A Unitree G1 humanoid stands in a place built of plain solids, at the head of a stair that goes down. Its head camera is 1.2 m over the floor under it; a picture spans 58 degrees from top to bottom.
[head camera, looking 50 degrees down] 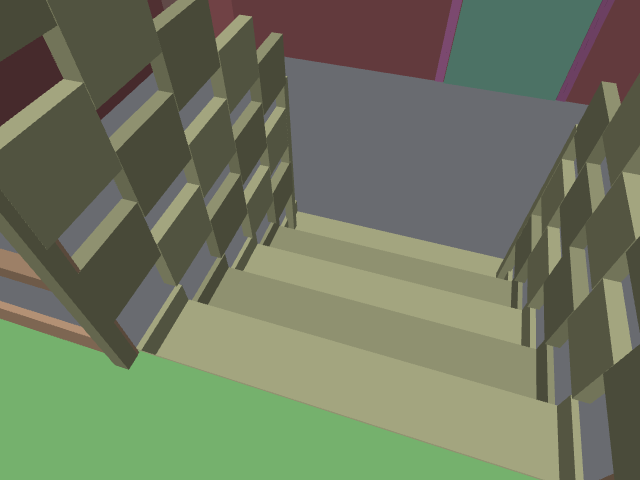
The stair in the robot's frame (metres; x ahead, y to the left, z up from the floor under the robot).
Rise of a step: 0.16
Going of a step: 0.28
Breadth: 1.32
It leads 18 degrees to the right of straight ahead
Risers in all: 6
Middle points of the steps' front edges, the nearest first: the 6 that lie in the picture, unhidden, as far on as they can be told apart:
0.40 -0.04 0.00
0.66 -0.13 -0.16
0.93 -0.21 -0.32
1.20 -0.30 -0.48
1.47 -0.38 -0.65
1.73 -0.47 -0.81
